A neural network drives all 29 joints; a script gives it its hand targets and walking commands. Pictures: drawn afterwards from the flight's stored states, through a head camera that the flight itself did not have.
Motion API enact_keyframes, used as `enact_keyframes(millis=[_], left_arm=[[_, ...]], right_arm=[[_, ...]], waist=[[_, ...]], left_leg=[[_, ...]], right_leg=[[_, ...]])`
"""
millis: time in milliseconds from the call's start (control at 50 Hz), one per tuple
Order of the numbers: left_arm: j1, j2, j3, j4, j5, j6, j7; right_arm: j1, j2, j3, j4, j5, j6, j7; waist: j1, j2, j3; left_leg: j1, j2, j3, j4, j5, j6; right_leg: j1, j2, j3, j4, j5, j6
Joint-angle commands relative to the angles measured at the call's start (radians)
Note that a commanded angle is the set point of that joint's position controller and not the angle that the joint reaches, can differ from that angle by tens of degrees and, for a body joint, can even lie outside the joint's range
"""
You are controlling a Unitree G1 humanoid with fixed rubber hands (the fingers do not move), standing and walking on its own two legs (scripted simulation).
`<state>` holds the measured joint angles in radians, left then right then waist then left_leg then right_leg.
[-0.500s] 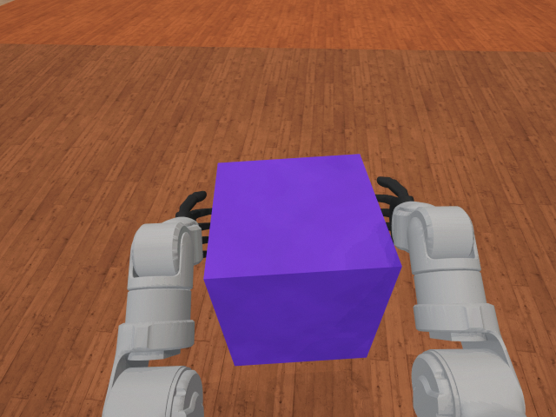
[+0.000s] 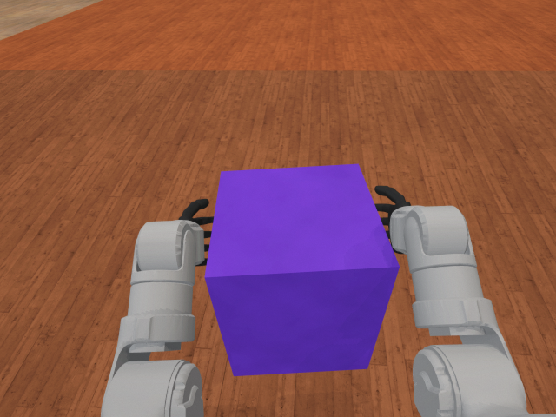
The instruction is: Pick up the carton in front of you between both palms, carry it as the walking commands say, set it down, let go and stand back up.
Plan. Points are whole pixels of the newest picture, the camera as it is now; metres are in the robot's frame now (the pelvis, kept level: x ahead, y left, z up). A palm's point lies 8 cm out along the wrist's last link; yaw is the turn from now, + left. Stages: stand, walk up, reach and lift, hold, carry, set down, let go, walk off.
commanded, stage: carry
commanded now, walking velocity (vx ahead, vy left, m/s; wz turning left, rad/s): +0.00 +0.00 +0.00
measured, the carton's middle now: (295, 271) +0.34 +0.00 +0.06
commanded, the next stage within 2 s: none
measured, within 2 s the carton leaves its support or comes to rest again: neither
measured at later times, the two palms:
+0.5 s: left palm (186, 252) +0.32 +0.15 +0.13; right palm (401, 238) +0.33 -0.15 +0.14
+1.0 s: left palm (184, 254) +0.32 +0.15 +0.13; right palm (401, 240) +0.33 -0.15 +0.14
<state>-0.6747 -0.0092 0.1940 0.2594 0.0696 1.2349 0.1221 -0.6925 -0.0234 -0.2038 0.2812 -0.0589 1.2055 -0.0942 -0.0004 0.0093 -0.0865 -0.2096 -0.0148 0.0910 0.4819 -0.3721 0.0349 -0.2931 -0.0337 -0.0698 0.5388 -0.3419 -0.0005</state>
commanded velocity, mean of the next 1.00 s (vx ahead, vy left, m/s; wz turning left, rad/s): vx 0.00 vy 0.00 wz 0.00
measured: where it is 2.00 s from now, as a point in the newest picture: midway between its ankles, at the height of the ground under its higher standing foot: outside the picture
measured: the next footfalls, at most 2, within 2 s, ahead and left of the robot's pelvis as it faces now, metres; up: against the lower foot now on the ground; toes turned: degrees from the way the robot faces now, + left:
none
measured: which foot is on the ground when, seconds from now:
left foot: down 0.00-1.00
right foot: down 0.00-1.00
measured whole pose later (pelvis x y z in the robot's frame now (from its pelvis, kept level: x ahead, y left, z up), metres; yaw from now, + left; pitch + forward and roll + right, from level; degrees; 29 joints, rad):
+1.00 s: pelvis -0.02 +0.00 +0.00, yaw +0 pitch +0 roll -1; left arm -0.68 -0.01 0.19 0.22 0.07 1.24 0.12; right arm -0.69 -0.02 -0.21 0.25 -0.06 1.20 -0.10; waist 0.00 0.01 -0.06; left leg -0.26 -0.01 0.09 0.50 -0.34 0.04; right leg -0.34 -0.04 -0.07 0.53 -0.30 0.00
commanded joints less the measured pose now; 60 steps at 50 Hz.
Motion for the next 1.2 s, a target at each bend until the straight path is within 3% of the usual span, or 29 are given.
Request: enact_keyframes(millis=[0, 40, 100, 140, 160, 220, 280, 300, 320, 340, 380, 460, 540, 600, 620, 660, 720, 760, 840, 860, 900, 920, 940, 960, 1020, 1040, 1060, 1120, 1180], left_arm=[[-0.77, -1.098, -0.542, -0.163, -0.417, -0.046, -0.224], [-0.775, -1.092, -0.535, -0.159, -0.41, -0.043, -0.221], [-0.72, -1.08, -0.519, -0.129, -0.399, -0.037, -0.228], [-0.776, -1.095, -0.539, -0.153, -0.418, -0.041, -0.229], [-0.795, -1.094, -0.533, -0.166, -0.419, -0.041, -0.228], [-0.731, -1.096, -0.532, -0.148, -0.412, -0.033, -0.223], [-0.728, -1.116, -0.538, -0.143, -0.419, -0.034, -0.232], [-0.782, -1.105, -0.54, -0.167, -0.428, -0.044, -0.232], [-0.794, -1.113, -0.566, -0.196, -0.426, -0.048, -0.227], [-0.775, -1.106, -0.547, -0.192, -0.429, -0.041, -0.225], [-0.719, -1.09, -0.532, -0.165, -0.411, -0.034, -0.221], [-0.752, -1.095, -0.531, -0.16, -0.399, -0.037, -0.231], [-0.764, -1.115, -0.55, -0.153, -0.419, -0.038, -0.227], [-0.728, -1.089, -0.531, -0.133, -0.396, -0.037, -0.225], [-0.722, -1.109, -0.541, -0.153, -0.406, -0.037, -0.226], [-0.749, -1.079, -0.541, -0.175, -0.409, -0.037, -0.226], [-0.716, -1.106, -0.541, -0.147, -0.416, -0.035, -0.225], [-0.748, -1.078, -0.539, -0.143, -0.398, -0.034, -0.224], [-0.749, -1.098, -0.542, -0.14, -0.402, -0.037, -0.221], [-0.767, -1.103, -0.555, -0.18, -0.419, -0.043, -0.225], [-0.723, -1.107, -0.54, -0.136, -0.405, -0.041, -0.222], [-0.765, -1.112, -0.558, -0.182, -0.429, -0.046, -0.223], [-0.765, -1.104, -0.552, -0.167, -0.422, -0.04, -0.223], [-0.752, -1.098, -0.553, -0.18, -0.41, -0.042, -0.218], [-0.737, -1.108, -0.547, -0.154, -0.42, -0.038, -0.228], [-0.767, -1.097, -0.562, -0.195, -0.414, -0.043, -0.225], [-0.729, -1.097, -0.531, -0.141, -0.403, -0.034, -0.225], [-0.772, -1.105, -0.553, -0.168, -0.422, -0.041, -0.23], [-0.755, -1.094, -0.549, -0.162, -0.412, -0.029, -0.227]], right_arm=[[-0.671, 1.129, 0.522, -0.077, 0.404, -0.015, 0.223], [-0.695, 1.135, 0.527, -0.083, 0.41, -0.011, 0.224], [-0.664, 1.111, 0.521, -0.079, 0.399, -0.007, 0.22], [-0.695, 1.125, 0.517, -0.118, 0.409, -0.015, 0.226], [-0.716, 1.132, 0.534, -0.12, 0.415, -0.013, 0.225], [-0.647, 1.111, 0.514, -0.093, 0.4, -0.004, 0.219], [-0.688, 1.12, 0.536, -0.133, 0.411, -0.011, 0.224], [-0.704, 1.131, 0.545, -0.127, 0.415, -0.012, 0.225], [-0.716, 1.145, 0.545, -0.136, 0.42, -0.013, 0.223], [-0.709, 1.136, 0.546, -0.144, 0.423, -0.014, 0.22], [-0.638, 1.122, 0.533, -0.088, 0.406, -0.002, 0.216], [-0.675, 1.131, 0.542, -0.109, 0.403, -0.011, 0.227], [-0.701, 1.11, 0.538, -0.137, 0.408, -0.014, 0.222], [-0.68, 1.118, 0.546, -0.114, 0.414, -0.01, 0.225], [-0.693, 1.127, 0.562, -0.132, 0.419, -0.013, 0.222], [-0.668, 1.142, 0.547, -0.104, 0.426, -0.01, 0.228], [-0.69, 1.112, 0.547, -0.141, 0.421, -0.013, 0.219], [-0.649, 1.121, 0.53, -0.075, 0.405, -0.008, 0.227], [-0.652, 1.116, 0.519, -0.077, 0.398, -0.011, 0.227], [-0.685, 1.133, 0.532, -0.132, 0.417, -0.014, 0.232], [-0.68, 1.11, 0.53, -0.109, 0.403, -0.008, 0.222], [-0.697, 1.135, 0.547, -0.135, 0.426, -0.013, 0.222], [-0.683, 1.119, 0.546, -0.123, 0.409, -0.017, 0.221], [-0.674, 1.131, 0.544, -0.105, 0.412, -0.011, 0.222], [-0.678, 1.13, 0.547, -0.12, 0.412, -0.01, 0.221], [-0.683, 1.146, 0.547, -0.116, 0.415, -0.008, 0.222], [-0.657, 1.108, 0.535, -0.095, 0.404, -0.007, 0.222], [-0.707, 1.121, 0.557, -0.136, 0.411, -0.013, 0.219], [-0.647, 1.107, 0.533, -0.106, 0.398, -0.006, 0.223]], waist=[[0.003, -0.002, -0.3], [-0.001, 0.021, -0.296], [0.0, -0.015, -0.288], [-0.005, 0.009, -0.264], [-0.003, -0.02, -0.27], [0.001, 0.016, -0.317], [-0.005, 0.001, -0.327], [-0.001, -0.029, -0.312], [0.0, 0.005, -0.329], [0.002, -0.02, -0.322], [-0.001, -0.009, -0.321], [0.0, -0.023, -0.319], [-0.006, 0.026, -0.312], [-0.002, -0.036, -0.324], [-0.001, -0.011, -0.328], [-0.007, -0.03, -0.332], [-0.003, 0.02, -0.362], [-0.008, 0.009, -0.326], [-0.001, 0.008, -0.308], [-0.001, 0.012, -0.304], [0.0, -0.011, -0.294], [-0.002, 0.001, -0.314], [0.002, 0.008, -0.318], [0.002, 0.01, -0.311], [-0.007, -0.013, -0.313], [-0.001, -0.026, -0.318], [0.004, -0.016, -0.322], [-0.003, 0.022, -0.317], [-0.001, -0.01, -0.301]], left_leg=[[0.079, 0.131, -0.111, -0.069, 0.242, 0.011], [0.091, 0.137, -0.12, -0.066, 0.226, 0.015], [0.055, 0.135, -0.12, -0.079, 0.171, 0.012], [0.041, 0.136, -0.121, -0.095, 0.113, 0.013], [0.04, 0.133, -0.123, -0.09, 0.116, 0.012], [0.06, 0.132, -0.122, -0.083, 0.164, 0.012], [0.06, 0.134, -0.118, -0.08, 0.152, 0.01], [0.049, 0.137, -0.126, -0.078, 0.194, 0.014], [0.075, 0.134, -0.112, -0.07, 0.215, 0.011], [0.049, 0.133, -0.126, -0.066, 0.204, 0.014], [0.049, 0.131, -0.117, -0.061, 0.177, 0.014], [0.06, 0.132, -0.12, -0.06, 0.19, 0.015], [0.042, 0.152, -0.133, -0.075, 0.167, 0.022], [0.043, 0.15, -0.145, -0.078, 0.195, 0.022], [0.054, 0.147, -0.134, -0.068, 0.194, 0.022], [0.061, 0.145, -0.131, -0.051, 0.225, 0.017], [0.09, 0.133, -0.117, -0.031, 0.32, 0.014], [0.08, 0.15, -0.123, -0.05, 0.257, 0.016], [0.023, 0.146, -0.135, -0.074, 0.194, 0.017], [0.045, 0.14, -0.122, -0.064, 0.185, 0.012], [0.027, 0.138, -0.126, -0.081, 0.148, 0.018], [0.052, 0.141, -0.12, -0.074, 0.206, 0.013], [0.051, 0.145, -0.133, -0.078, 0.194, 0.012], [0.046, 0.146, -0.122, -0.063, 0.189, 0.011], [0.042, 0.144, -0.127, -0.075, 0.165, 0.014], [0.037, 0.142, -0.13, -0.079, 0.202, 0.017], [0.041, 0.145, -0.127, -0.079, 0.171, 0.017], [0.045, 0.146, -0.133, -0.076, 0.182, 0.018], [0.034, 0.149, -0.138, -0.087, 0.146, 0.021]], right_leg=[[0.103, -0.091, 0.083, -0.045, 0.164, -0.047], [0.074, -0.091, 0.088, -0.054, 0.15, -0.053], [0.089, -0.086, 0.081, -0.062, 0.133, -0.043], [0.062, -0.087, 0.091, -0.078, 0.063, -0.045], [0.072, -0.089, 0.09, -0.081, 0.085, -0.046], [0.09, -0.083, 0.08, -0.062, 0.124, -0.043], [0.089, -0.085, 0.079, -0.052, 0.104, -0.039], [0.083, -0.086, 0.08, -0.052, 0.133, -0.04], [0.087, -0.093, 0.085, -0.051, 0.158, -0.047], [0.088, -0.084, 0.077, -0.053, 0.138, -0.045], [0.085, -0.086, 0.087, -0.058, 0.15, -0.048], [0.07, -0.086, 0.089, -0.065, 0.133, -0.046], [0.08, -0.093, 0.08, -0.06, 0.12, -0.041], [0.093, -0.089, 0.082, -0.049, 0.129, -0.04], [0.083, -0.091, 0.095, -0.061, 0.145, -0.047], [0.088, -0.096, 0.084, -0.056, 0.165, -0.044], [0.092, -0.098, 0.085, -0.014, 0.223, -0.051], [0.067, -0.085, 0.079, -0.04, 0.175, -0.044], [0.1, -0.083, 0.08, -0.054, 0.151, -0.038], [0.083, -0.084, 0.08, -0.057, 0.132, -0.042], [0.08, -0.079, 0.077, -0.058, 0.113, -0.038], [0.08, -0.084, 0.078, -0.044, 0.158, -0.039], [0.092, -0.081, 0.07, -0.047, 0.102, -0.032], [0.079, -0.081, 0.081, -0.053, 0.14, -0.037], [0.083, -0.088, 0.08, -0.06, 0.118, -0.037], [0.091, -0.09, 0.081, -0.046, 0.148, -0.038], [0.094, -0.092, 0.079, -0.057, 0.111, -0.04], [0.091, -0.087, 0.085, -0.057, 0.123, -0.042], [0.085, -0.092, 0.08, -0.066, 0.11, -0.039]])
